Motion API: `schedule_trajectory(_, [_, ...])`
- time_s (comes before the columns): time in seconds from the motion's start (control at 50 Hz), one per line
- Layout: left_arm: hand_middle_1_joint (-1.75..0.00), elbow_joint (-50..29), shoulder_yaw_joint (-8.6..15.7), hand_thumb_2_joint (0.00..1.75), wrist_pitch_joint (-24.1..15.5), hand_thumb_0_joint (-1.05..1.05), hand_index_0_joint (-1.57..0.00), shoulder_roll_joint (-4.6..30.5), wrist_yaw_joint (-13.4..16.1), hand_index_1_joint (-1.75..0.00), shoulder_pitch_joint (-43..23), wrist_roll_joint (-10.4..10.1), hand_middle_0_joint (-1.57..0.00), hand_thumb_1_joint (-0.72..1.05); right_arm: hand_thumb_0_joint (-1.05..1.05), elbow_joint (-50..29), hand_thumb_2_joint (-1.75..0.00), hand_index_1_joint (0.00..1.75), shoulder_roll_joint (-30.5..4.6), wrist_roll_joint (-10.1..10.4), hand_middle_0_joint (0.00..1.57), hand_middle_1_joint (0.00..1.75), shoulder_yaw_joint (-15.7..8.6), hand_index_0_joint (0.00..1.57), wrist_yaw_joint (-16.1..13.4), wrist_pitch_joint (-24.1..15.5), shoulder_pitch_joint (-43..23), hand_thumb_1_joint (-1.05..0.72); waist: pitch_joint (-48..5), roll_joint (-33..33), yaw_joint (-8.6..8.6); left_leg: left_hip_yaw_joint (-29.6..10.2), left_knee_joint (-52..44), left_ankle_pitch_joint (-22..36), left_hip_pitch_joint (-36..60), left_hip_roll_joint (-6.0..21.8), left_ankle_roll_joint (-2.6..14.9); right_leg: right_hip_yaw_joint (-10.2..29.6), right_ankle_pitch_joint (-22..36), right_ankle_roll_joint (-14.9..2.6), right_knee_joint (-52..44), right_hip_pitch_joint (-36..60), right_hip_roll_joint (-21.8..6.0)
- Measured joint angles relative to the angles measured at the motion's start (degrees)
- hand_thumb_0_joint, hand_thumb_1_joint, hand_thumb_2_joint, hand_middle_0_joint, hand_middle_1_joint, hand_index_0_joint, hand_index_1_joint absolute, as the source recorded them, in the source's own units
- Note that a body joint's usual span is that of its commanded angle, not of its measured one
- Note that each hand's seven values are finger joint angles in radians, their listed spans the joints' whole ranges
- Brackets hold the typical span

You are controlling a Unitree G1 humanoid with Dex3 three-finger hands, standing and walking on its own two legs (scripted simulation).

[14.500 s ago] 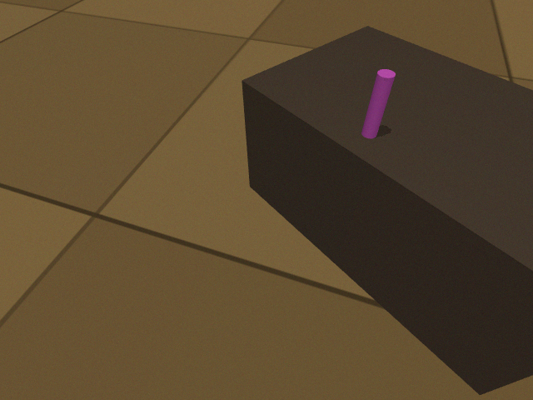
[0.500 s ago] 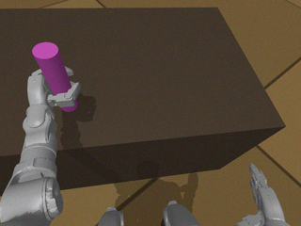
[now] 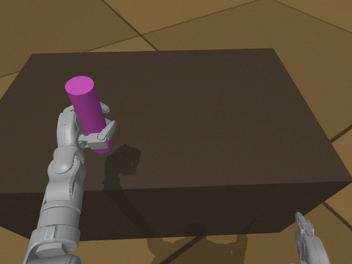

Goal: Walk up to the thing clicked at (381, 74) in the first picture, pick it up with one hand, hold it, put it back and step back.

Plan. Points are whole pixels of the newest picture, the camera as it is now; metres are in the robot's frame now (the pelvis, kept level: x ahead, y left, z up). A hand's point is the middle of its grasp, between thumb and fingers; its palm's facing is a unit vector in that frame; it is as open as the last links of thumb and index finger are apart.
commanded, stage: lift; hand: left
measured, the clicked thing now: (93, 121) +0.39 +0.19 +0.13
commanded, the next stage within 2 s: hold in 0.58 s
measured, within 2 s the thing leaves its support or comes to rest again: neither
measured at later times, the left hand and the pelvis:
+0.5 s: hand (93, 135) +0.33 +0.17 +0.15, palm faces +0.13 -0.99 +0.00, open 6.5 cm; pelvis -0.02 -0.01 +0.02, yaw +1 degrees
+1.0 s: hand (84, 134) +0.32 +0.17 +0.18, palm faces +0.13 -0.99 +0.00, open 6.5 cm; pelvis -0.01 -0.01 +0.03, yaw +1 degrees
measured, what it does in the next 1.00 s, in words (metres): stands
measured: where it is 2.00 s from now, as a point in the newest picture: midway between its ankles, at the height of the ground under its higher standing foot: outside the picture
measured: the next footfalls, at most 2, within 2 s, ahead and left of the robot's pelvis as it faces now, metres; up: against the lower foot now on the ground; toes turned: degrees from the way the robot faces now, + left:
none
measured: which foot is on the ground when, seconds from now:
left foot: down 0.00-1.00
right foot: down 0.00-1.00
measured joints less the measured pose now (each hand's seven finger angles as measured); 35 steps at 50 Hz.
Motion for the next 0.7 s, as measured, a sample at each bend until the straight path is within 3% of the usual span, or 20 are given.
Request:
schedule_trajectory(0.34, [-1.13, -12.6, -1.5, 1.18, 7.3, -0.04, -0.98, -1.6, 1.1, -1.13, 7.0, -1.1, -0.95, -0.05, -0.01, 8.2, -0.05, 0.05, 0.3, 0.7, 0.06, 0.05, 0.2, 0.06, -1.9, -3.1, -2.7, 0.54, 2.2, 0.6, 1.17, 0.0, -5.6, 3.2, 7.5, -0.3, -0.32, -0.1, 2.5, -0.35, -4.6, 7.1, -0.3])
schedule_trajectory(0.7, [-1.13, -18.8, -1.6, 1.18, 12.5, -0.04, -0.98, -2.0, 1.1, -1.13, 10.2, -1.6, -0.95, -0.05, -0.01, 13.9, -0.05, 0.05, 0.2, 0.5, 0.06, 0.05, 0.7, 0.06, -3.0, -6.9, -4.5, 0.53, 3.1, 1.0, 1.53, -0.2, -9.5, 5.3, 12.1, -0.5, -0.51, -0.4, 4.3, -0.56, -8.0, 11.6, -0.4])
